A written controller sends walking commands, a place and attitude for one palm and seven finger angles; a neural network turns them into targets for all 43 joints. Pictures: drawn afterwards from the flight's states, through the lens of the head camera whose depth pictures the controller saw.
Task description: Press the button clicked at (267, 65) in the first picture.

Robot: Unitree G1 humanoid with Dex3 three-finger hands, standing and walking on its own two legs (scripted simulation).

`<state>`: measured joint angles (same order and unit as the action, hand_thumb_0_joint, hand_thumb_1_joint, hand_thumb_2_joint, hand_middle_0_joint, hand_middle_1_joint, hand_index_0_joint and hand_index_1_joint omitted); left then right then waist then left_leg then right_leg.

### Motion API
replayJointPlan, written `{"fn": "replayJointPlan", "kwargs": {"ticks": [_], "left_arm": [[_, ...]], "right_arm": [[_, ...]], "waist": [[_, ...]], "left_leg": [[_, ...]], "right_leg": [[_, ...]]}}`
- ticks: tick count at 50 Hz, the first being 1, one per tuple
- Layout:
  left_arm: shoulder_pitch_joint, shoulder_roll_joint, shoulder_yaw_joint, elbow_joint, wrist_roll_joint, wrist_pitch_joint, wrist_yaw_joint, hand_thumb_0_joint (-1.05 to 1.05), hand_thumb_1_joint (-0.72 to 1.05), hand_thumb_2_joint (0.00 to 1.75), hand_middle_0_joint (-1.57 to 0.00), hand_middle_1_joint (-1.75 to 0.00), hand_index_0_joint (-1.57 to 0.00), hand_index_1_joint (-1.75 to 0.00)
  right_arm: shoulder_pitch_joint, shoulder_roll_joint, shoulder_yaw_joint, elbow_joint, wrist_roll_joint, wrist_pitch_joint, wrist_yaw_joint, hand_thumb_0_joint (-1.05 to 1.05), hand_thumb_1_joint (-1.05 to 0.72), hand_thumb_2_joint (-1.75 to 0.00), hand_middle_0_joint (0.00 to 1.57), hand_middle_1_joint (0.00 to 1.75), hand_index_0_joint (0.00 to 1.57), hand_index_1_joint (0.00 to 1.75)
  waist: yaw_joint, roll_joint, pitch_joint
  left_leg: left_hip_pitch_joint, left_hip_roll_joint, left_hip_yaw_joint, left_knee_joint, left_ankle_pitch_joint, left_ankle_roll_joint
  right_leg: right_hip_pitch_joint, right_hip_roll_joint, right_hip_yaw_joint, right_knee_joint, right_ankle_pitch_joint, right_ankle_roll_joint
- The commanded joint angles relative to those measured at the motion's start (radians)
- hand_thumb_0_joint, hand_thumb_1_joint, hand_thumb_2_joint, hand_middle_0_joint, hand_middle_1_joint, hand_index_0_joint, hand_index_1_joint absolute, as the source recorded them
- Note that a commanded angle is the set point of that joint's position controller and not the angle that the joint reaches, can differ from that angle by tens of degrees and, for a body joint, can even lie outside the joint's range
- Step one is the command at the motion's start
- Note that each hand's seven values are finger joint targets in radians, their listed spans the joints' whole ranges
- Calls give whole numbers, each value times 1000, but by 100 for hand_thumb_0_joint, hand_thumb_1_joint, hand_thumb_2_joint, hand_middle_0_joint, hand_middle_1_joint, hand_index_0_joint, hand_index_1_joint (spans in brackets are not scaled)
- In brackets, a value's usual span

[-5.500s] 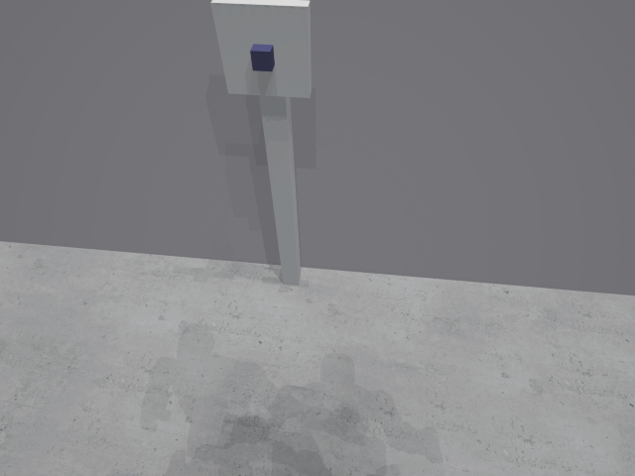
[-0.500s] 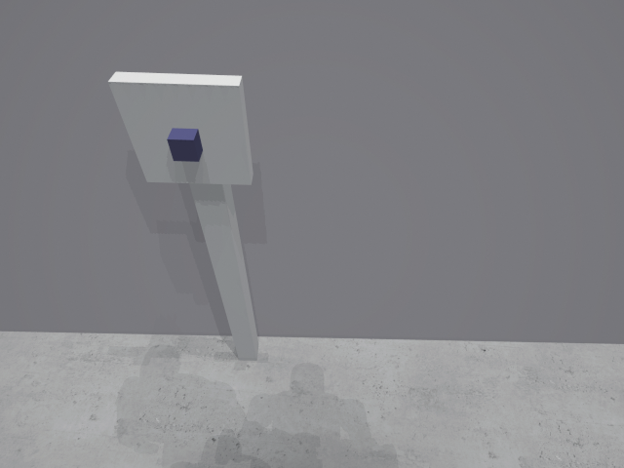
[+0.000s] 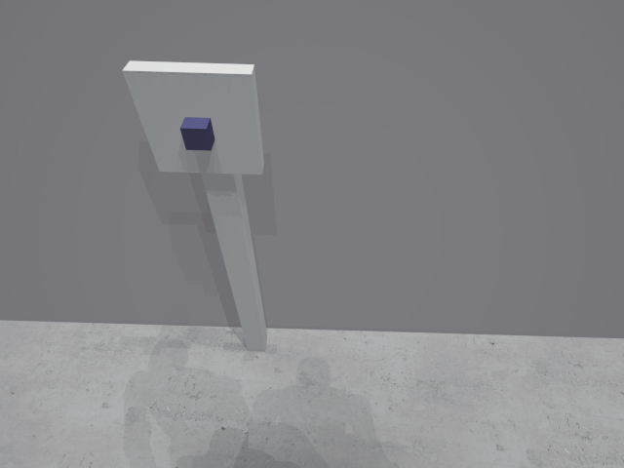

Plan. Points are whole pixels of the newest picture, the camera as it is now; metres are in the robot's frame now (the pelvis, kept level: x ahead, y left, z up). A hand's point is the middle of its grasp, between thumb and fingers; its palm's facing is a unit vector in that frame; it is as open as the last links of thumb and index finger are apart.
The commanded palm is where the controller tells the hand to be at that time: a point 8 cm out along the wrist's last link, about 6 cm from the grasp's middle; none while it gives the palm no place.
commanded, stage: look again from close up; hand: left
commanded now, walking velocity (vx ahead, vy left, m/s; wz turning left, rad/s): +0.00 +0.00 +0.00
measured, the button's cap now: (198, 132) +0.55 +0.21 +0.14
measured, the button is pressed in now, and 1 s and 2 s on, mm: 0 0 0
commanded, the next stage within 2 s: shuffle to correct the standing spot in 0.34 s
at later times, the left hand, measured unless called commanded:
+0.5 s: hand out of the picture +0.05 +0.16 -0.17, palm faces -0.02 -0.98 -0.19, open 7.3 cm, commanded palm none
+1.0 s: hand out of the picture +0.09 +0.17 -0.17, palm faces -0.02 -0.97 -0.23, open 7.3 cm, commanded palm none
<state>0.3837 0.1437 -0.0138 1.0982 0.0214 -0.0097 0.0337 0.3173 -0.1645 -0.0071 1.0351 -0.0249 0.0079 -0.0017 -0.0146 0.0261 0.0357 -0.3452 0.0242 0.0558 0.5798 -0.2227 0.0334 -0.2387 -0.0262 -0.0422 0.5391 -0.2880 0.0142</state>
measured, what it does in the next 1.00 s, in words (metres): shifts its weight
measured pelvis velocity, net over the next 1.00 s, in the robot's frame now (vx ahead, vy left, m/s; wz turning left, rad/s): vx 0.06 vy -0.02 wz -0.04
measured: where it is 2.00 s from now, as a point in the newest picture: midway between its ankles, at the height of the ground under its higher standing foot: outside the picture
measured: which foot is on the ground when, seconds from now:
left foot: down 0.00-1.00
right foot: down 0.00-1.00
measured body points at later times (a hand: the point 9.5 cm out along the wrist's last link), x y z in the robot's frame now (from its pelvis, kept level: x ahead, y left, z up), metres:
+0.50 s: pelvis +0.03 -0.01 +0.01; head +0.04 -0.01 +0.46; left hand +0.05 +0.21 -0.15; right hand +0.04 -0.24 -0.15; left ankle +0.06 +0.10 -0.73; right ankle +0.00 -0.14 -0.73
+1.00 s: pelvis +0.06 -0.02 +0.00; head +0.10 -0.02 +0.45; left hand +0.09 +0.22 -0.15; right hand +0.09 -0.25 -0.15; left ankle +0.06 +0.10 -0.73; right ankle +0.00 -0.14 -0.73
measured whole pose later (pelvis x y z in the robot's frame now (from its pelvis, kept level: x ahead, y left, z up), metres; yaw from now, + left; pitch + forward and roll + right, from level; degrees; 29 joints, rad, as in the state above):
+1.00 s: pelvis +0.06 -0.02 +0.00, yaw -2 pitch +1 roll +0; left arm 0.25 0.18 0.02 1.05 0.02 -0.01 0.05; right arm 0.20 -0.16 -0.02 1.06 -0.01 -0.01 -0.03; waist 0.00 -0.02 0.07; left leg -0.25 0.03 0.10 0.53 -0.28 0.00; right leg -0.18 -0.02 0.00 0.52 -0.36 0.01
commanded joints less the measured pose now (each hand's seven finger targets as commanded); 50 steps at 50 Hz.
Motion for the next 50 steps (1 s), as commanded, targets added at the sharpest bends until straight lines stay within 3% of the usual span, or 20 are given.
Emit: {"fn": "replayJointPlan", "kwargs": {"ticks": [1, 4, 7, 11, 16, 22, 25, 29, 31, 34, 35, 37, 40, 45, 48, 49, 50], "left_arm": [[46, 84, 19, -62, 2, -16, 11, 0, 90, 90, -20, -30, -20, -30], [46, 82, 16, -59, 2, -17, 9, 0, 90, 90, -20, -30, -20, -30], [24, 95, 17, -69, 0, -19, 9, 0, 90, 90, -20, -30, -20, -30], [6, 110, 18, -77, -1, -18, 9, 0, 90, 90, -20, -30, -20, -30], [-6, 124, 22, -80, -4, -20, 8, 0, 90, 90, -20, -30, -20, -30], [-22, 131, 25, -69, -5, -20, 6, 0, 90, 90, -20, -30, -20, -30], [-11, 133, 27, -60, 0, -19, 1, 0, 90, 90, -20, -30, -20, -30], [-12, 147, 39, -57, 2, -16, -8, 0, 90, 90, -20, -30, -20, -30], [-15, 145, 39, -59, 2, -16, -5, 0, 90, 90, -20, -30, -20, -30], [-8, 119, 34, -48, -3, -20, 4, 0, 90, 90, -20, -30, -20, -30], [-3, 117, 33, -44, -4, -22, 7, 0, 90, 90, -20, -30, -20, -30], [5, 125, 35, -40, -8, -21, 13, 0, 90, 90, -20, -30, -20, -30], [-5, 129, 40, -51, -7, -13, 20, 0, 90, 90, -20, -30, -20, -30], [-13, 131, 46, -71, -5, -5, 22, 0, 90, 90, -20, -30, -20, -30], [-27, 133, 47, -77, -4, -4, 19, 0, 90, 90, -20, -30, -20, -30], [11, 149, 46, -68, 2, -19, 48, 0, 90, 90, -20, -30, -20, -30], [-19, 174, 54, -91, -1, -26, 49, 0, 90, 90, -20, -30, -20, -30]], "right_arm": [[20, -115, -16, -79, 5, -26, -8, 0, -90, -90, 20, 30, 20, 30], [8, -109, -15, -77, 7, -25, -9, 0, -90, -90, 20, 30, 20, 30], [17, -102, -12, -60, 7, -28, -8, 0, -90, -90, 20, 30, 20, 30], [15, -105, -9, -45, 7, -30, -7, 0, -90, -90, 20, 30, 20, 30], [5, -109, -7, -34, 8, -39, -10, 0, -90, -90, 20, 30, 20, 30], [-10, -102, -4, -12, 10, -42, -15, 0, -90, -90, 20, 30, 20, 30], [-7, -99, -6, -1, 8, -36, -11, 0, -90, -90, 20, 30, 20, 30], [-15, -89, -7, -5, 3, -31, -5, 0, -90, -90, 20, 30, 20, 30], [-9, -82, -3, -2, 5, -34, -6, 0, -90, -90, 20, 30, 20, 30], [11, -92, -3, 18, 11, -45, -19, 0, -90, -90, 20, 30, 20, 30], [11, -93, -4, 25, 14, -46, -23, 0, -90, -90, 20, 30, 20, 30], [6, -104, -7, 25, 17, -46, -32, 0, -90, -90, 20, 30, 20, 30], [0, -106, -16, 22, 19, -40, -38, 0, -90, -90, 20, 30, 20, 30], [-19, -112, -29, 5, 16, -32, -40, 0, -90, -90, 20, 30, 20, 30], [-40, -110, -30, -2, 13, -31, -36, 0, -90, -90, 20, 30, 20, 30], [-82, -158, -44, -71, 31, -33, -27, 0, -90, -90, 20, 30, 20, 30], [-93, -134, -31, -118, 27, -28, -20, 0, -90, -90, 20, 30, 20, 30]], "waist": [[17, 43, 10], [21, -52, 54], [15, -75, 67], [15, -66, 71], [18, -23, 2], [19, -11, -22], [21, -32, -8], [21, -60, 81], [15, -75, 85], [15, 1, 19], [19, -1, 10], [19, 2, -31], [17, 1, -46], [19, 2, -106], [21, -6, -111], [19, 8, -116], [8, 6, -114]], "left_leg": [[-37, 114, -194, -251, -244, 23], [-39, 91, -160, -243, -224, 18], [8, 81, -134, -233, -149, 13], [29, 76, -115, -234, -108, 8], [94, 79, -89, -204, 34, 6], [132, 82, -67, -178, 131, 0], [122, 70, -54, -155, -20, 3], [46, 35, -25, -119, -153, -4], [54, 36, -21, -108, -51, -5], [164, 83, -51, -112, 257, 5], [179, 91, -53, -103, 360, 9], [220, 100, -48, -95, 494, 9], [243, 108, -51, -91, 589, 11], [270, 118, -45, -88, 584, 17], [247, 108, -43, -98, 465, 11], [250, 134, -35, 84, 617, -17], [159, 105, -22, 74, 464, -29]], "right_leg": [[-36, -22, 27, -43, -99, -54], [-51, -43, 66, -89, -91, -56], [-77, -55, 87, -115, -72, -54], [-71, -60, 95, -131, -47, -50], [-20, -66, 96, -125, 66, -46], [12, -74, 96, -130, 150, -44], [5, -71, 108, -138, -3, -59], [-39, -95, 160, -183, -169, -89], [-31, -96, 155, -170, -60, -88], [-6, -69, 85, -82, 230, -59], [9, -68, 79, -81, 296, -52], [38, -77, 75, -73, 387, -44], [46, -77, 67, -49, 431, -38], [49, -77, 64, -28, 420, -36], [55, -80, 76, -43, 384, -42], [3, -103, 120, -91, 568, -19], [70, -141, 115, -80, 653, -40]]}}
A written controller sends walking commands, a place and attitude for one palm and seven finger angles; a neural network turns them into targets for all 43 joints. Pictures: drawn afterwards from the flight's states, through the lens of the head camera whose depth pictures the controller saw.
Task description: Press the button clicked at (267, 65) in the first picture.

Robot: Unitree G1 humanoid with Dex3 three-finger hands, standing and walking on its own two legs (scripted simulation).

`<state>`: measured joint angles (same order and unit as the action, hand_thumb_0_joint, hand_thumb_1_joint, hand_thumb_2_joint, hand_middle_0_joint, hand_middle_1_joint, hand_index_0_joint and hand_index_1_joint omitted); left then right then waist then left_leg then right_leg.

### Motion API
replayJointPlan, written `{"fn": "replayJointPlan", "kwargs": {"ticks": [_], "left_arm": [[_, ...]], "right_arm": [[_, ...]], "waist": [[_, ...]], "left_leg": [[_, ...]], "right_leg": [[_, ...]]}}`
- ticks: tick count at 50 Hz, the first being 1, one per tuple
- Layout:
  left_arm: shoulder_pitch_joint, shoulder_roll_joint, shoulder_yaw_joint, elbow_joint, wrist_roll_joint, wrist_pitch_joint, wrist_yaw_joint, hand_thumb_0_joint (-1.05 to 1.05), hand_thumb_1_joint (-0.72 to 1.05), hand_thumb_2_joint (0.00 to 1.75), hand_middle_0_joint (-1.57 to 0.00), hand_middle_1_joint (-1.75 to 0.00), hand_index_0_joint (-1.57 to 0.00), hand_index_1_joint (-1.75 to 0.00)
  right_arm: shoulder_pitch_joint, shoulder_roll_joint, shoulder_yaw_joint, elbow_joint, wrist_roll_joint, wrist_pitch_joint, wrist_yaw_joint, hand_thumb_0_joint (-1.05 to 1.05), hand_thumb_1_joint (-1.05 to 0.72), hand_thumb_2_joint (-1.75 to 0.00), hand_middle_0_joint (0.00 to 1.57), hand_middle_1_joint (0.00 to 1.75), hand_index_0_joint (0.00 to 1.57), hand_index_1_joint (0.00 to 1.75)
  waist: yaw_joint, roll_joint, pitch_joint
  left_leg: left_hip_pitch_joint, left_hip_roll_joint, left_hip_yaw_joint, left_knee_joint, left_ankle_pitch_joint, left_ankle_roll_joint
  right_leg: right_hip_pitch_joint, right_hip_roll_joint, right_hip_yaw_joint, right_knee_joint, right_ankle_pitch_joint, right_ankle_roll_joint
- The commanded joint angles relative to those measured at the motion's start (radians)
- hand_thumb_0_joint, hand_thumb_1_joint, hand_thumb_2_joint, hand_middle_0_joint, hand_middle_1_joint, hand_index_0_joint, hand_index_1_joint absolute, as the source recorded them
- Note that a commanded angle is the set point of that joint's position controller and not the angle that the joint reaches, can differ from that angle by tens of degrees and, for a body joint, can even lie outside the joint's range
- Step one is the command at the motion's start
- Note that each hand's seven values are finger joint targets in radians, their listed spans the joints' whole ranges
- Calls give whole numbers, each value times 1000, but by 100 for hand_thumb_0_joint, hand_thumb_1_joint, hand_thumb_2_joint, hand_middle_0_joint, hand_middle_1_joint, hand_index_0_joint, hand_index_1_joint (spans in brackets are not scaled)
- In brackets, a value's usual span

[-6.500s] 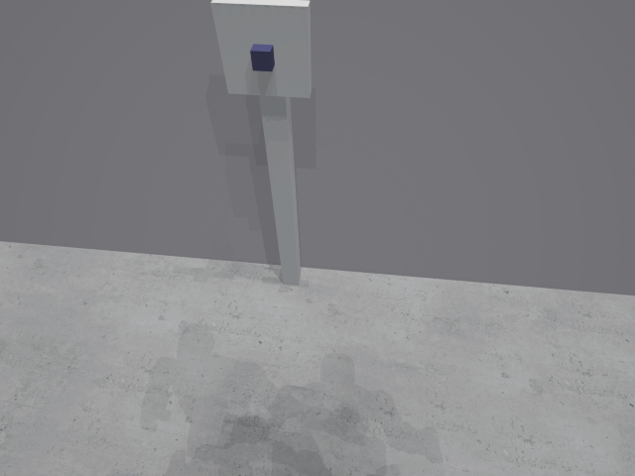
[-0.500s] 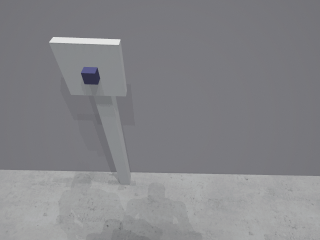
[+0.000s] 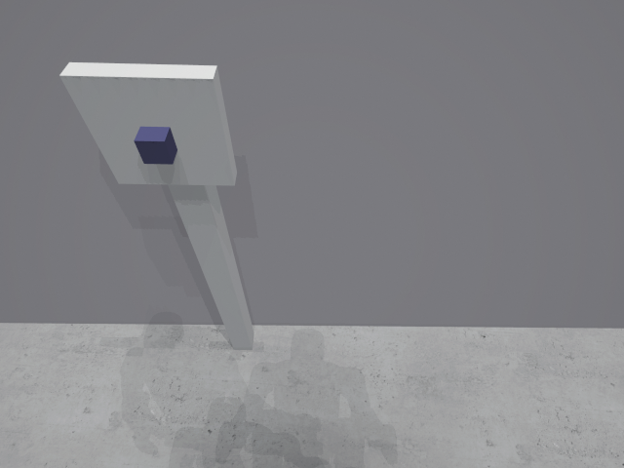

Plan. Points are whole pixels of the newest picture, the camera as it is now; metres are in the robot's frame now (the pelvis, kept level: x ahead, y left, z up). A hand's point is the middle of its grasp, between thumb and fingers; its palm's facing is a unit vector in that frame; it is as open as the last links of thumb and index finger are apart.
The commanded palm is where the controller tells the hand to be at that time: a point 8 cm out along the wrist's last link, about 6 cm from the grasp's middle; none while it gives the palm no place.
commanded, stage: come to a stop and stand still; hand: left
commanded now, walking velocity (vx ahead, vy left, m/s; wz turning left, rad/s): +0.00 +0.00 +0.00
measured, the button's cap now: (157, 143) +0.48 +0.24 +0.13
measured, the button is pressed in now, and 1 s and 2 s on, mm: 0 0 0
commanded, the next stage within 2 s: look again from close up in 0.64 s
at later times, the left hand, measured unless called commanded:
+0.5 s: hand out of the picture -0.03 +0.19 -0.17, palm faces +0.03 -0.98 -0.21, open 7.3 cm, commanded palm none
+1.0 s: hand out of the picture -0.06 +0.17 -0.18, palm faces +0.04 -0.99 -0.16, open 7.3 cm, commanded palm none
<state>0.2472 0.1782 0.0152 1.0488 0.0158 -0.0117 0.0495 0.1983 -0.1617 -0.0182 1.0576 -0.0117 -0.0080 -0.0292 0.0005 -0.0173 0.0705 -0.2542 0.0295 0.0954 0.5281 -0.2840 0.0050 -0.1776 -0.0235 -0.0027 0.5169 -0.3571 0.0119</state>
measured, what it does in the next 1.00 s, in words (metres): shifts its weight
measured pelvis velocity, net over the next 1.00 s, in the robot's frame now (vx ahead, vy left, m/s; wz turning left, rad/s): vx -0.05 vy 0.01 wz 0.03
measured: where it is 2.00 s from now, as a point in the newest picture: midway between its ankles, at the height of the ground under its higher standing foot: outside the picture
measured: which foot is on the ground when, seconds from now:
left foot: down 0.00-1.00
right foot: down 0.00-1.00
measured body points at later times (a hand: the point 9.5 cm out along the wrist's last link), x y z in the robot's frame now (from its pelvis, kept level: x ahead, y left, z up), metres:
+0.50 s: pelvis -0.06 +0.00 +0.00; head -0.06 +0.01 +0.45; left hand -0.03 +0.24 -0.15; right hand -0.02 -0.23 -0.15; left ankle -0.01 +0.11 -0.73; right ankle -0.05 -0.12 -0.73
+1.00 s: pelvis -0.05 +0.01 +0.00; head -0.05 +0.03 +0.45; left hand -0.07 +0.23 -0.16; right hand -0.03 -0.22 -0.15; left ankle -0.01 +0.11 -0.73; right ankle -0.05 -0.12 -0.73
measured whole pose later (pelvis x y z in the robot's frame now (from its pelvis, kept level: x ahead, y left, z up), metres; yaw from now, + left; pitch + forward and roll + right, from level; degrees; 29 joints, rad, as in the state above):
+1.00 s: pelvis -0.05 +0.01 +0.00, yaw +2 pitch -1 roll -1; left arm 0.33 0.17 -0.02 1.08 0.01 -0.02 0.03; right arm 0.27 -0.15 0.00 1.09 -0.01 -0.01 -0.01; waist 0.01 -0.03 0.02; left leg -0.27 0.02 0.06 0.48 -0.19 0.02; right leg -0.18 -0.02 -0.03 0.46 -0.26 0.02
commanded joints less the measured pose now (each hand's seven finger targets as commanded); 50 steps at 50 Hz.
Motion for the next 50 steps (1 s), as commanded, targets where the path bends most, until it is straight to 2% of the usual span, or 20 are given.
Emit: {"fn": "replayJointPlan", "kwargs": {"ticks": [1, 2, 3, 6, 7, 8, 10, 11, 14, 15, 18, 20, 22, 25, 37, 40, 44, 45, 49, 50], "left_arm": [[103, 142, 20, -67, 5, -26, 26, 0, 90, 90, -20, -30, -20, -30], [88, 135, 18, -77, 3, -29, 24, 0, 90, 90, -20, -30, -20, -30], [84, 130, 16, -87, 0, -27, 22, 0, 90, 90, -20, -30, -20, -30], [69, 124, 14, -115, 1, -13, 17, 0, 90, 90, -20, -30, -20, -30], [61, 124, 13, -123, 0, -8, 14, 0, 90, 90, -20, -30, -20, -30], [53, 124, 10, -125, 0, -3, 11, 0, 90, 90, -20, -30, -20, -30], [37, 132, 8, -133, 2, 3, 3, 0, 90, 90, -20, -30, -20, -30], [33, 137, 7, -136, 2, 5, 1, 0, 90, 90, -20, -30, -20, -30], [24, 146, 3, -146, 3, 11, -6, 0, 90, 90, -20, -30, -20, -30], [22, 147, 3, -148, 4, 11, -8, 0, 90, 90, -20, -30, -20, -30], [49, 145, 2, -145, 3, 12, -11, 0, 90, 90, -20, -30, -20, -30], [60, 142, 2, -140, 4, 10, -13, 0, 90, 90, -20, -30, -20, -30], [82, 136, 1, -131, 2, 7, -15, 0, 90, 90, -20, -30, -20, -30], [93, 132, -1, -116, 1, 0, -17, 0, 90, 90, -20, -30, -20, -30], [152, 106, -13, -27, -2, -10, -15, 0, 90, 90, -20, -30, -20, -30], [159, 103, -15, -14, -2, -12, -14, 0, 90, 90, -20, -30, -20, -30], [155, 97, -15, -3, -2, -14, -13, 0, 90, 90, -20, -30, -20, -30], [157, 99, -16, -1, -1, -15, -12, 0, 90, 90, -20, -30, -20, -30], [148, 94, -15, 2, 0, -12, -12, 0, 90, 90, -20, -30, -20, -30], [148, 97, -13, 1, 1, -13, -11, 0, 90, 90, -20, -30, -20, -30]], "right_arm": [[58, -97, -18, -126, 2, -14, 6, 0, -90, -90, 20, 30, 20, 30], [77, -102, -22, -124, 1, -13, 4, 0, -90, -90, 20, 30, 20, 30], [89, -113, -25, -129, 1, -11, 5, 0, -90, -90, 20, 30, 20, 30], [88, -132, -29, -137, -4, -7, 3, 0, -90, -90, 20, 30, 20, 30], [81, -135, -28, -141, -5, -4, 2, 0, -90, -90, 20, 30, 20, 30], [64, -135, -26, -145, -6, -2, 3, 0, -90, -90, 20, 30, 20, 30], [46, -136, -23, -154, -7, 1, 8, 0, -90, -90, 20, 30, 20, 30], [42, -134, -21, -156, -8, 3, 10, 0, -90, -90, 20, 30, 20, 30], [46, -137, -20, -158, -10, 8, 17, 0, -90, -90, 20, 30, 20, 30], [55, -138, -19, -152, -12, 8, 18, 0, -90, -90, 20, 30, 20, 30], [65, -146, -18, -148, -13, 7, 20, 0, -90, -90, 20, 30, 20, 30], [74, -147, -17, -140, -13, 4, 20, 0, -90, -90, 20, 30, 20, 30], [79, -145, -15, -134, -11, 0, 20, 0, -90, -90, 20, 30, 20, 30], [100, -140, -11, -114, -8, -4, 19, 0, -90, -90, 20, 30, 20, 30], [134, -124, -4, -32, 2, -16, 12, 0, -90, -90, 20, 30, 20, 30], [134, -119, -3, -19, 4, -17, 11, 0, -90, -90, 20, 30, 20, 30], [128, -114, -3, -10, 3, -18, 10, 0, -90, -90, 20, 30, 20, 30], [126, -116, -3, -8, 5, -18, 10, 0, -90, -90, 20, 30, 20, 30], [115, -118, -3, -3, 3, -19, 9, 0, -90, -90, 20, 30, 20, 30], [113, -120, -4, -2, 3, -19, 9, 0, -90, -90, 20, 30, 20, 30]], "waist": [[-13, -3, -200], [-17, -64, -230], [-16, -92, -237], [-11, 9, -167], [-11, 19, -129], [-7, 52, -87], [-4, 51, -26], [-4, 17, 0], [-12, 8, 65], [-13, 29, 65], [-6, 26, 46], [-6, 44, 27], [0, 31, 1], [-4, 6, -29], [2, 44, -10], [2, 22, -11], [0, 35, -6], [2, 20, -7], [1, 44, 6], [4, 32, 0]], "left_leg": [[53, 67, -64, 83, 365, 8], [34, 55, -67, 69, 368, 15], [40, 56, -69, 56, 367, 22], [82, 87, -93, 43, 460, 35], [68, 92, -103, 26, 437, 37], [45, 93, -110, 0, 369, 37], [-12, 83, -129, -44, 222, 39], [-33, 77, -127, -60, 141, 36], [-67, 55, -131, -111, -92, 24], [-71, 58, -143, -129, -108, 28], [-87, 64, -157, -160, -178, 28], [-82, 69, -165, -176, -180, 30], [-77, 68, -167, -174, -166, 31], [-48, 68, -157, -162, -109, 30], [-34, 77, -155, -176, -33, 28], [-20, 77, -149, -166, 4, 27], [-9, 75, -144, -166, 32, 26], [-6, 77, -144, -160, 46, 27], [-9, 81, -150, -180, 34, 26], [-9, 83, -152, -177, 47, 28]], "right_leg": [[60, -153, 94, 10, 795, -59], [104, -145, 73, 39, 873, -63], [113, -135, 57, 47, 845, -63], [-1, -89, 38, 38, 529, -57], [-31, -75, 38, 22, 434, -58], [-58, -68, 39, 4, 331, -55], [-82, -54, 48, -33, 196, -52], [-96, -55, 55, -54, 139, -51], [-173, -58, 84, -118, -84, -57], [-170, -52, 78, -119, -88, -57], [-160, -48, 71, -125, -118, -52], [-146, -47, 63, -121, -100, -52], [-130, -51, 67, -125, -81, -50], [-117, -63, 71, -140, -59, -53], [-85, -69, 60, -152, 43, -49], [-81, -71, 59, -157, 62, -49], [-83, -74, 62, -161, 80, -47], [-79, -74, 58, -161, 91, -46], [-81, -71, 51, -156, 92, -43], [-69, -71, 49, -155, 105, -43]]}}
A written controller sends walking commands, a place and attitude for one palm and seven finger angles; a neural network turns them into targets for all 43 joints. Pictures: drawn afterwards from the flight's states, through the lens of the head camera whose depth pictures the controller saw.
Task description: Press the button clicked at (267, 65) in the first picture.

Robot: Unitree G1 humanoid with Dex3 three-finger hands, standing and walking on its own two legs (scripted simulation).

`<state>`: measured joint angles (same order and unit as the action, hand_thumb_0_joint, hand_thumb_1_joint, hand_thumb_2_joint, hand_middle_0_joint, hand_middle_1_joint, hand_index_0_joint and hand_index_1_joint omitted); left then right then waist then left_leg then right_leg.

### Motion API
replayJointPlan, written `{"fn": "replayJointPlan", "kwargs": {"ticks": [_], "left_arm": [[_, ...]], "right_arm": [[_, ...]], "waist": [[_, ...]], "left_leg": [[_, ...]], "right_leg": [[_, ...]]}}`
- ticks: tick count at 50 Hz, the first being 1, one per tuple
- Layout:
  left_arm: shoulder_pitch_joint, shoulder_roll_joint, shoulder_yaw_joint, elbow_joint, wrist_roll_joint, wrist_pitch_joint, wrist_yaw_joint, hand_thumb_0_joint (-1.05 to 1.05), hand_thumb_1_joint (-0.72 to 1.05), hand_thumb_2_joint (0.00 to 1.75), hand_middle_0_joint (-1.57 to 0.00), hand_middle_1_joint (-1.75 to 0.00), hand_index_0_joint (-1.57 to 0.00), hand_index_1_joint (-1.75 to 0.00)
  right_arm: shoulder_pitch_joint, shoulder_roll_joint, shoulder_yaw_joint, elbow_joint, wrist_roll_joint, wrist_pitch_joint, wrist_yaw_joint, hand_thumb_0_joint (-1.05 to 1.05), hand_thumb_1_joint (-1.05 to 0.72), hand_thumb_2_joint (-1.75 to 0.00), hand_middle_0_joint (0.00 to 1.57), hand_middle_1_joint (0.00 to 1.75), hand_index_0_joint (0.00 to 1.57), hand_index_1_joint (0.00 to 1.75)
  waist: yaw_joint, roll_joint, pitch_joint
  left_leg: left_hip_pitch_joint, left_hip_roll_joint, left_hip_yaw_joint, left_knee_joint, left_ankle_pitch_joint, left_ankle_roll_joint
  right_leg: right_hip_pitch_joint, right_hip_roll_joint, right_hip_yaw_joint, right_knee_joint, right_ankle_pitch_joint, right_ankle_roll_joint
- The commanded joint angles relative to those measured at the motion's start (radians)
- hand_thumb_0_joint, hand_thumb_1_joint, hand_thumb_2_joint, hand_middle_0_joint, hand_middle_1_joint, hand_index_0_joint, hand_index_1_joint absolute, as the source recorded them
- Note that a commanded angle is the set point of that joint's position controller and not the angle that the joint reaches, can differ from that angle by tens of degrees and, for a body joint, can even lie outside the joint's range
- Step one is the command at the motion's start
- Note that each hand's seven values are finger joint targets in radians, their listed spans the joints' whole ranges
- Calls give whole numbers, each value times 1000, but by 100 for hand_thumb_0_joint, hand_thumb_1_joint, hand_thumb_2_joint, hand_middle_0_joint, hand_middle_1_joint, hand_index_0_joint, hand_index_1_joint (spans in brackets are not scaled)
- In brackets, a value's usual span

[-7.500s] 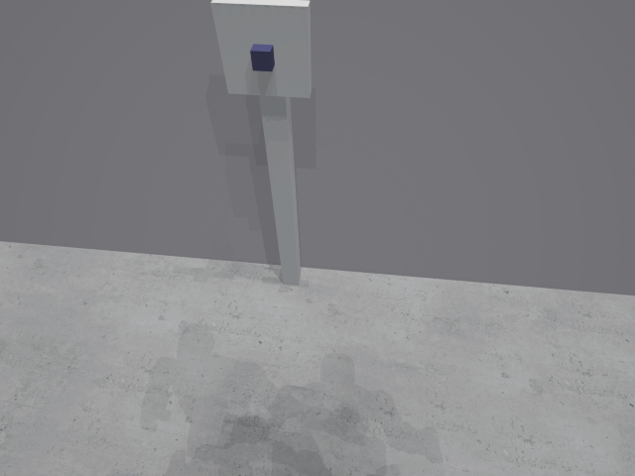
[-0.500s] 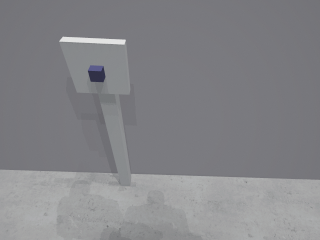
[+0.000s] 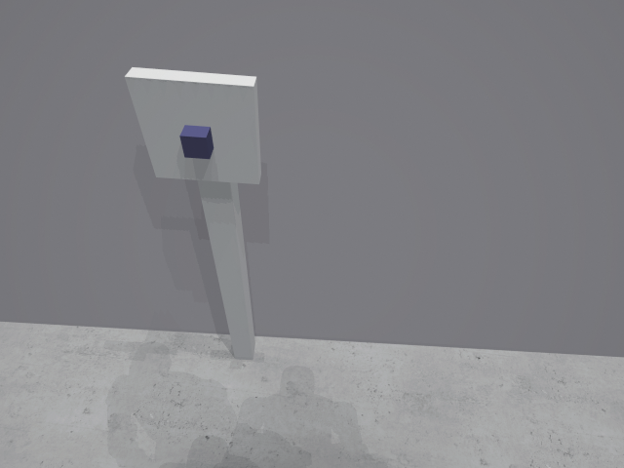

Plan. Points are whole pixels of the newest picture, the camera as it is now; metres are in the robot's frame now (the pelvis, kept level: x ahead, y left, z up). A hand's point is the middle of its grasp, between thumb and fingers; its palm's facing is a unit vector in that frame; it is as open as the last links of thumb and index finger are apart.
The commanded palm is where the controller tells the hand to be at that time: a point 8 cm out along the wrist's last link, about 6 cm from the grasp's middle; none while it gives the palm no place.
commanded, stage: look again from close up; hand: left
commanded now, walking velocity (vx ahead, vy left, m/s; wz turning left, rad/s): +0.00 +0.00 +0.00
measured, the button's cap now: (198, 140) +0.54 +0.22 +0.13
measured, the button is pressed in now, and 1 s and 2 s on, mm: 0 0 0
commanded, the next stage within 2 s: shuffle to correct the standing spot in 0.24 s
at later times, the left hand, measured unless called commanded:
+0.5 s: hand out of the picture +0.01 +0.18 -0.18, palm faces +0.01 -0.98 -0.19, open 7.3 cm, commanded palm none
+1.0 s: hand out of the picture +0.07 +0.17 -0.18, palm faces +0.00 -0.97 -0.24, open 7.3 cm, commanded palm none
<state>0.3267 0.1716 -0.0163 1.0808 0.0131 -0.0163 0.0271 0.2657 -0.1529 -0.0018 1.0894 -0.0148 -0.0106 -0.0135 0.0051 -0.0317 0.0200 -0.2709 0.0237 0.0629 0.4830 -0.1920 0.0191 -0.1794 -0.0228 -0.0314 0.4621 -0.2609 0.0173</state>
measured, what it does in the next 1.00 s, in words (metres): stands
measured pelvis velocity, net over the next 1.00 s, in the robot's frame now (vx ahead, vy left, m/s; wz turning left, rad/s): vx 0.02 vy -0.01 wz -0.02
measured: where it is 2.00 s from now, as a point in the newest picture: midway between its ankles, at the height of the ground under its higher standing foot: outside the picture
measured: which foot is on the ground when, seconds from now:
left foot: down 0.00-1.00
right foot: down 0.00-1.00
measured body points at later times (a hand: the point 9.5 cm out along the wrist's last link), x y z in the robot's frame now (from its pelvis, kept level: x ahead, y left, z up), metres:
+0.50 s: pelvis +0.02 +0.00 +0.00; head +0.02 +0.01 +0.45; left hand +0.01 +0.23 -0.16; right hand +0.03 -0.23 -0.15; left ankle +0.04 +0.11 -0.74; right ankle -0.01 -0.13 -0.74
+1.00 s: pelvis +0.02 -0.01 -0.01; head +0.06 -0.01 +0.44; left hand +0.07 +0.23 -0.16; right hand +0.07 -0.25 -0.16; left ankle +0.04 +0.11 -0.74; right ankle -0.01 -0.13 -0.74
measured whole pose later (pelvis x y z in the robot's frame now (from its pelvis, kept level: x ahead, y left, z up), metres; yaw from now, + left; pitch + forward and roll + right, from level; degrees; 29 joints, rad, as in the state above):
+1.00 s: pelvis +0.02 -0.01 -0.01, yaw -1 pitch +0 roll +0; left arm 0.25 0.17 0.02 0.99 0.02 -0.01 0.06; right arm 0.20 -0.18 -0.03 1.00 -0.01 0.01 -0.02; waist -0.01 0.01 0.07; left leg -0.30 0.05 0.07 0.58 -0.27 0.00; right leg -0.21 -0.01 -0.02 0.55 -0.33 0.00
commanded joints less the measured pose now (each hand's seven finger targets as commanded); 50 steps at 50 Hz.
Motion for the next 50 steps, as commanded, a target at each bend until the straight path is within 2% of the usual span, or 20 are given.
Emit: {"fn": "replayJointPlan", "kwargs": {"ticks": [1, 9, 17, 18, 22, 23, 26, 27, 29, 31, 33, 36, 39, 42, 44, 46, 47, 48, 49, 50], "left_arm": [[67, 103, 19, -29, 4, -9, 10, 0, 90, 90, -20, -30, -20, -30], [48, 111, 23, -35, 3, -9, 9, 0, 90, 90, -20, -30, -20, -30], [32, 125, 26, -35, 3, -11, 8, 0, 90, 90, -20, -30, -20, -30], [46, 97, 20, -24, 2, -8, 8, 0, 90, 90, -20, -30, -20, -30], [73, 99, 27, -24, 11, -1, -1, 0, 90, 90, -20, -30, -20, -30], [76, 98, 30, -24, 12, 0, -3, 0, 90, 90, -20, -30, -20, -30], [104, 103, 37, -25, 11, -4, -7, 0, 90, 90, -20, -30, -20, -30], [109, 101, 38, -23, 10, -5, -6, 0, 90, 90, -20, -30, -20, -30], [111, 96, 36, -19, 7, -11, 1, 0, 90, 90, -20, -30, -20, -30], [117, 83, 30, -15, 4, -15, 9, 0, 90, 90, -20, -30, -20, -30], [112, 98, 29, -16, -1, -19, 18, 0, 90, 90, -20, -30, -20, -30], [105, 109, 40, -38, -1, -11, 29, 0, 90, 90, -20, -30, -20, -30], [95, 99, 48, -57, -2, 0, 33, 0, 90, 90, -20, -30, -20, -30], [71, 91, 54, -78, 1, 6, 30, 0, 90, 90, -20, -30, -20, -30], [58, 85, 55, -87, 3, 10, 27, 0, 90, 90, -20, -30, -20, -30], [56, 86, 54, -93, 6, 10, 26, 0, 90, 90, -20, -30, -20, -30], [74, 121, 52, -90, 9, -1, 54, 0, 90, 90, -20, -30, -20, -30], [10, 150, 57, -151, 9, -8, 47, 0, 90, 90, -20, -30, -20, -30], [-19, 151, 55, -161, 5, -9, 39, 0, 90, 90, -20, -30, -20, -30], [-63, 148, 52, -168, 5, -12, 37, 0, 90, 90, -20, -30, -20, -30]], "right_arm": [[39, -131, -21, -35, 6, -18, -6, 0, -90, -90, 20, 30, 20, 30], [20, -145, -23, -37, 4, -19, -6, 0, -90, -90, 20, 30, 20, 30], [11, -156, -22, -31, 5, -20, -5, 0, -90, -90, 20, 30, 20, 30], [23, -129, -14, -22, 3, -16, -4, 0, -90, -90, 20, 30, 20, 30], [46, -132, -20, -21, -4, -4, 3, 0, -90, -90, 20, 30, 20, 30], [43, -132, -22, -23, -6, -2, 4, 0, -90, -90, 20, 30, 20, 30], [46, -121, -22, -32, -5, -5, 6, 0, -90, -90, 20, 30, 20, 30], [48, -110, -19, -35, -5, -8, 5, 0, -90, -90, 20, 30, 20, 30], [64, -89, -9, -32, -1, -18, 0, 0, -90, -90, 20, 30, 20, 30], [76, -92, -6, -18, 4, -25, -9, 0, -90, -90, 20, 30, 20, 30], [83, -114, -12, -12, 10, -29, -22, 0, -90, -90, 20, 30, 20, 30], [93, -118, -24, -24, 16, -22, -34, 0, -90, -90, 20, 30, 20, 30], [98, -126, -37, -36, 13, -9, -39, 0, -90, -90, 20, 30, 20, 30], [74, -134, -48, -57, 10, -2, -38, 0, -90, -90, 20, 30, 20, 30], [48, -125, -49, -69, 7, 0, -35, 0, -90, -90, 20, 30, 20, 30], [24, -114, -48, -78, 5, -1, -29, 0, -90, -90, 20, 30, 20, 30], [-44, -160, -56, -152, 24, -7, -16, 0, -90, -90, 20, 30, 20, 30], [9, -116, -52, -176, 11, 1, -2, 0, -90, -90, 20, 30, 20, 30], [-7, -103, -48, -172, 8, 7, 0, 0, -90, -90, 20, 30, 20, 30], [-4, -94, -41, -174, 2, 11, 3, 0, -90, -90, 20, 30, 20, 30]], "waist": [[-1, 48, 49], [0, 57, 35], [1, 37, 22], [-1, 35, 13], [2, 33, 60], [5, 39, 85], [11, 5, 123], [11, -2, 129], [5, -19, 99], [3, 23, 60], [1, 45, 12], [-4, 74, -33], [-6, 89, -77], [-6, 68, -89], [0, 67, -83], [5, 36, -83], [8, 8, -81], [-25, -37, -98], [-26, 5, -99], [-37, 20, -89]], "left_leg": [[11, 88, -115, -132, -40, 14], [30, 90, -120, -145, -26, 15], [50, 93, -115, -142, 22, 16], [54, 91, -109, -144, -31, 11], [-5, 84, -120, -150, -301, 22], [-28, 81, -120, -148, -335, 24], [-67, 64, -104, -95, -318, 29], [-65, 55, -83, -71, -253, 24], [-17, 50, -54, -34, -23, 19], [51, 72, -60, -18, 219, 18], [116, 88, -67, -8, 464, 21], [167, 98, -58, 28, 684, 24], [217, 127, -68, 33, 768, 38], [203, 137, -80, 28, 687, 45], [161, 133, -84, 9, 557, 46], [126, 111, -72, 13, 428, 31], [124, 130, -54, 182, 472, 1], [11, 68, -42, 152, 104, -4], [22, 45, -22, 112, -13, -4], [28, 44, -33, 74, -27, -3]], "right_leg": [[-69, -75, 78, -100, 14, -47], [-57, -76, 77, -101, 26, -46], [-38, -80, 76, -103, 56, -45], [-35, -79, 70, -106, 10, -43], [-76, -68, 75, -90, -217, -61], [-89, -67, 80, -91, -249, -66], [-94, -81, 114, -103, -275, -85], [-94, -93, 125, -107, -234, -89], [-66, -99, 117, -83, -20, -84], [-42, -90, 74, -26, 247, -64], [-10, -92, 62, -14, 419, -49], [4, -95, 51, 38, 536, -39], [-21, -82, 33, 77, 445, -33], [-31, -75, 37, 83, 383, -33], [-26, -74, 46, 72, 328, -36], [-9, -88, 71, 44, 347, -45], [-57, -122, 117, -29, 552, -28], [5, -157, 141, 7, 440, -70], [-20, -167, 161, 20, 351, -96], [-45, -148, 134, 12, 215, -98]]}}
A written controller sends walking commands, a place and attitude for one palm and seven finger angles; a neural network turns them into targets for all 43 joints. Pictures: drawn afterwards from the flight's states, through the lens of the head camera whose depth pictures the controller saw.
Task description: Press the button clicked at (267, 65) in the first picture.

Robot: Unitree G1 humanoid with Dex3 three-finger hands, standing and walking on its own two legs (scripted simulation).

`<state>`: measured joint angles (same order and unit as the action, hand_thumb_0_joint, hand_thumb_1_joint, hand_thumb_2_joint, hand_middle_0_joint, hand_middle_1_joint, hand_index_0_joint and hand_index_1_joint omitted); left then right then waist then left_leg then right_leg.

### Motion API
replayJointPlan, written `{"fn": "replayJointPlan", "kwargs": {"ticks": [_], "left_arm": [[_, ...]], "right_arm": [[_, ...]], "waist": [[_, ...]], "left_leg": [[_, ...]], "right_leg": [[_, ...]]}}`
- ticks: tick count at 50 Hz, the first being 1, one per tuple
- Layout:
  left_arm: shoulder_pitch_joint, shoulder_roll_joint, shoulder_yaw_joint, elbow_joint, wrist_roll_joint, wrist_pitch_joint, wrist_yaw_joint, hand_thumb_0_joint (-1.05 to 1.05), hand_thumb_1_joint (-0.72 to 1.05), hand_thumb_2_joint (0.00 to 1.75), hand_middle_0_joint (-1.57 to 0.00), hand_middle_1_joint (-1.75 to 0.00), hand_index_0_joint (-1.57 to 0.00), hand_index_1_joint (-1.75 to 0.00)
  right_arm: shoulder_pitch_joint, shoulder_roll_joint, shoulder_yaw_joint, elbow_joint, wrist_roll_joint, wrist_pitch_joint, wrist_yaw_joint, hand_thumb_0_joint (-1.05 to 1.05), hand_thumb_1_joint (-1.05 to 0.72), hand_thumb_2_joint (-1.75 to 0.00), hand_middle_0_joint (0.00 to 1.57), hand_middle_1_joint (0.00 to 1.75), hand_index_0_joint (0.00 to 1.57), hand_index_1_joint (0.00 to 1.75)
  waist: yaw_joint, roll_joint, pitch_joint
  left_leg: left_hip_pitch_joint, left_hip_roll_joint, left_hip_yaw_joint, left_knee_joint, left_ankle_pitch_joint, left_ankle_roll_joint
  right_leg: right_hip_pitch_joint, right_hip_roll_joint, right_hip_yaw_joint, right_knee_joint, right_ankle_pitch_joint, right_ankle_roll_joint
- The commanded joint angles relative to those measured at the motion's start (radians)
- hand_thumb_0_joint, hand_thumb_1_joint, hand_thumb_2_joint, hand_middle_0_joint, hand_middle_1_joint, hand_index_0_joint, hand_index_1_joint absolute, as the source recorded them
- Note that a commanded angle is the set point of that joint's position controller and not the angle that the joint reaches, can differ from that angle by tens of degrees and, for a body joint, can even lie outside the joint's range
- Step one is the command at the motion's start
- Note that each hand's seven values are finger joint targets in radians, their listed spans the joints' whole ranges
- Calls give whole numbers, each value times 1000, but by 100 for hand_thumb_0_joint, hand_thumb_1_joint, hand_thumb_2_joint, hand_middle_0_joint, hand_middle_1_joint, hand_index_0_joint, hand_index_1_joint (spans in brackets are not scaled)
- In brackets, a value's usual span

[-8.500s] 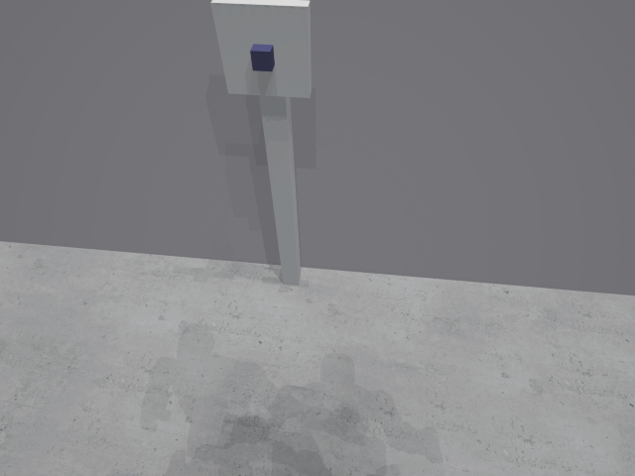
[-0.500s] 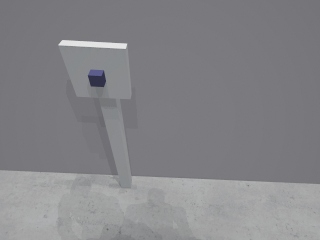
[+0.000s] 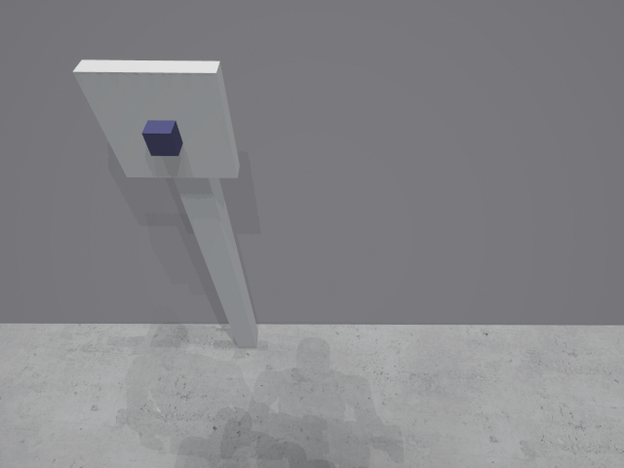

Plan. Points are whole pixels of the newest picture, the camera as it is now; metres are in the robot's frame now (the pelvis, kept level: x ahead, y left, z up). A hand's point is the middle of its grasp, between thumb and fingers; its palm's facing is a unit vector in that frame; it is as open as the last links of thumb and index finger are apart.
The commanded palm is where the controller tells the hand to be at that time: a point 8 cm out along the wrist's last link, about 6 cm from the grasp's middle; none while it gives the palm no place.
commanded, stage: come to a stop and stand still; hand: left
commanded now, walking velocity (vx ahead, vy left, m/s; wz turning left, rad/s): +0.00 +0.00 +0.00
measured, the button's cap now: (163, 136) +0.51 +0.24 +0.13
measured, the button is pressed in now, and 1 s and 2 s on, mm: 0 0 0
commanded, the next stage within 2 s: look again from close up in 0.44 s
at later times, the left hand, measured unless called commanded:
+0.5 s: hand out of the picture +0.00 +0.18 -0.17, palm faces -0.01 -0.98 -0.22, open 7.3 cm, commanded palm none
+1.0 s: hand out of the picture +0.03 +0.17 -0.17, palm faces +0.02 -0.98 -0.20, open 7.3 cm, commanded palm none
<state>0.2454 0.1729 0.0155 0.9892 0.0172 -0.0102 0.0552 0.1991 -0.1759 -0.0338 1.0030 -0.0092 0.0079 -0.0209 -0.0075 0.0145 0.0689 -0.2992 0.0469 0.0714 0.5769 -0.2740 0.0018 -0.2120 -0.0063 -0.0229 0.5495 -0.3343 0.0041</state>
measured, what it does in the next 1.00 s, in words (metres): stands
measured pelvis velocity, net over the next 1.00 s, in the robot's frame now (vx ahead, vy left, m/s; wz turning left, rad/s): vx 0.01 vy -0.01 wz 0.01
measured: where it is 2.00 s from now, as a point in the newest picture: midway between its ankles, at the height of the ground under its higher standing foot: outside the picture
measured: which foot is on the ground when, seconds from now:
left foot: down 0.00-1.00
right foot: down 0.00-1.00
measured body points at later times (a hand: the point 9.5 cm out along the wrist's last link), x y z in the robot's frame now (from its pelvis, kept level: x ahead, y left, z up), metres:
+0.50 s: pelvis -0.02 -0.01 +0.00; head +0.00 -0.01 +0.45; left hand +0.00 +0.23 -0.15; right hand -0.02 -0.24 -0.15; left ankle +0.02 +0.12 -0.73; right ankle -0.03 -0.12 -0.73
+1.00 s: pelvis +0.01 -0.01 +0.01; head +0.02 -0.01 +0.46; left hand +0.03 +0.22 -0.15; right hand +0.05 -0.24 -0.15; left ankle +0.02 +0.12 -0.73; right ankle -0.03 -0.12 -0.73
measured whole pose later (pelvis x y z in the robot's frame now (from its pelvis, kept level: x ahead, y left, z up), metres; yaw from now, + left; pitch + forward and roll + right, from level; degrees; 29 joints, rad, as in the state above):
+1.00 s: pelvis +0.01 -0.01 +0.01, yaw +0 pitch +0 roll +0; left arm 0.26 0.19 -0.01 1.10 0.02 -0.02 0.02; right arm 0.21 -0.17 0.00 1.10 -0.02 -0.02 -0.02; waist 0.01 -0.02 0.03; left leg -0.22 0.04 0.07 0.47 -0.24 -0.01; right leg -0.15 -0.01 -0.03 0.48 -0.32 -0.01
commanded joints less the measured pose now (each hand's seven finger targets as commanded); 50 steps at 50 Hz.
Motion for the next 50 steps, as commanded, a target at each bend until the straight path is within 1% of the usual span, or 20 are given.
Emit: {"fn": "replayJointPlan", "kwargs": {"ticks": [1, 2, 3, 4, 5, 7, 8, 9, 13, 14, 15, 18, 21, 24, 25, 27, 34, 39, 41, 50], "left_arm": [[14, 140, 19, -91, 1, -18, 6, 0, 90, 90, -20, -30, -20, -30], [15, 136, 17, -97, 0, -16, 4, 0, 90, 90, -20, -30, -20, -30], [17, 132, 15, -95, 0, -8, 1, 0, 90, 90, -20, -30, -20, -30], [23, 128, 11, -90, -1, -1, -2, 0, 90, 90, -20, -30, -20, -30], [24, 128, 10, -88, 2, 0, -6, 0, 90, 90, -20, -30, -20, -30], [11, 143, 5, -90, 2, 1, -12, 0, 90, 90, -20, -30, -20, -30], [5, 146, 5, -94, 2, 3, -14, 0, 90, 90, -20, -30, -20, -30], [4, 151, 5, -96, 2, 4, -15, 0, 90, 90, -20, -30, -20, -30], [15, 157, 5, -94, 2, 4, -20, 0, 90, 90, -20, -30, -20, -30], [20, 157, 4, -90, 1, 3, -21, 0, 90, 90, -20, -30, -20, -30], [19, 155, 3, -86, 1, 2, -22, 0, 90, 90, -20, -30, -20, -30], [40, 153, 1, -67, -2, -5, -24, 0, 90, 90, -20, -30, -20, -30], [44, 151, -1, -46, -3, -10, -26, 0, 90, 90, -20, -30, -20, -30], [60, 147, -3, -18, -5, -14, -27, 0, 90, 90, -20, -30, -20, -30], [62, 149, -3, -12, -4, -15, -26, 0, 90, 90, -20, -30, -20, -30], [72, 141, -5, 8, -5, -17, -26, 0, 90, 90, -20, -30, -20, -30], [88, 131, -8, 59, -4, -17, -24, 0, 90, 90, -20, -30, -20, -30], [87, 127, -9, 75, -3, -16, -23, 0, 90, 90, -20, -30, -20, -30], [82, 127, -9, 77, -1, -17, -23, 0, 90, 90, -20, -30, -20, -30], [73, 142, -1, 74, 0, -22, -22, 0, 90, 90, -20, -30, -20, -30]], "right_arm": [[74, -80, -11, -97, -8, -12, 12, 0, -90, -90, 20, 30, 20, 30], [77, -96, -11, -99, -9, -15, 11, 0, -90, -90, 20, 30, 20, 30], [71, -105, -10, -101, -10, -16, 10, 0, -90, -90, 20, 30, 20, 30], [54, -111, -8, -109, -9, -13, 10, 0, -90, -90, 20, 30, 20, 30], [41, -112, -6, -114, -11, -12, 12, 0, -90, -90, 20, 30, 20, 30], [45, -118, -4, -120, -13, -7, 15, 0, -90, -90, 20, 30, 20, 30], [52, -119, -3, -118, -15, -5, 16, 0, -90, -90, 20, 30, 20, 30], [59, -120, -3, -114, -16, -4, 17, 0, -90, -90, 20, 30, 20, 30], [85, -120, 2, -97, -18, -7, 18, 0, -90, -90, 20, 30, 20, 30], [89, -123, 4, -94, -18, -9, 18, 0, -90, -90, 20, 30, 20, 30], [94, -122, 5, -87, -18, -12, 17, 0, -90, -90, 20, 30, 20, 30], [95, -121, 11, -67, -14, -22, 15, 0, -90, -90, 20, 30, 20, 30], [107, -121, 15, -44, -10, -28, 12, 0, -90, -90, 20, 30, 20, 30], [112, -118, 17, -16, -7, -34, 8, 0, -90, -90, 20, 30, 20, 30], [116, -115, 17, -9, -5, -35, 7, 0, -90, -90, 20, 30, 20, 30], [118, -115, 19, 8, -4, -39, 4, 0, -90, -90, 20, 30, 20, 30], [114, -108, 22, 47, -1, -41, -3, 0, -90, -90, 20, 30, 20, 30], [96, -107, 21, 58, -1, -39, -6, 0, -90, -90, 20, 30, 20, 30], [93, -110, 21, 61, -1, -39, -5, 0, -90, -90, 20, 30, 20, 30], [58, -122, 17, 63, -1, -41, -8, 0, -90, -90, 20, 30, 20, 30]], "waist": [[-26, 2, -121], [-22, 31, -101], [-11, 53, -77], [0, 44, -31], [5, 38, -3], [-2, -41, 42], [-6, -52, 60], [-8, -51, 70], [-4, -53, 46], [-4, -58, 37], [-7, -41, 18], [4, -20, -17], [3, -34, -33], [7, 2, -44], [6, -14, -48], [7, -3, -57], [10, 14, -45], [10, 9, -22], [10, -15, -20], [14, -28, -56]], "left_leg": [[73, 32, -59, -39, 126, 20], [75, 57, -82, -56, 184, 31], [44, 73, -112, -83, 177, 42], [-1, 77, -124, -116, 85, 49], [-28, 71, -130, -137, 19, 50], [-49, 45, -114, -153, -113, 35], [-46, 36, -111, -159, -150, 31], [-39, 32, -107, -163, -162, 29], [-27, 34, -109, -185, -165, 28], [-17, 34, -108, -187, -154, 28], [-4, 41, -115, -200, -143, 30], [12, 46, -111, -199, -87, 30], [33, 49, -105, -190, -23, 28], [54, 54, -100, -188, 32, 27], [60, 57, -101, -181, 60, 28], [77, 61, -96, -177, 98, 29], [96, 67, -88, -176, 152, 28], [103, 68, -83, -177, 165, 26], [102, 69, -84, -174, 176, 26], [138, 69, -80, -158, 253, 26]], "right_leg": [[-43, -134, 108, -62, 245, -78], [-64, -98, 87, -41, 205, -66], [-63, -71, 61, -34, 130, -54], [-75, -57, 55, -54, 37, -47], [-83, -57, 64, -73, -13, -47], [-129, -69, 96, -127, -134, -53], [-161, -74, 109, -146, -189, -57], [-184, -75, 115, -158, -221, -57], [-176, -74, 114, -172, -230, -51], [-175, -75, 116, -173, -223, -52], [-160, -72, 107, -166, -197, -51], [-115, -78, 108, -166, -116, -49], [-91, -83, 109, -172, -68, -50], [-72, -86, 102, -171, -12, -48], [-58, -84, 97, -168, 20, -47], [-48, -87, 95, -163, 68, -47], [-26, -90, 84, -161, 149, -44], [-33, -89, 85, -164, 173, -42], [-27, -90, 82, -164, 189, -41], [11, -100, 76, -157, 293, -41]]}}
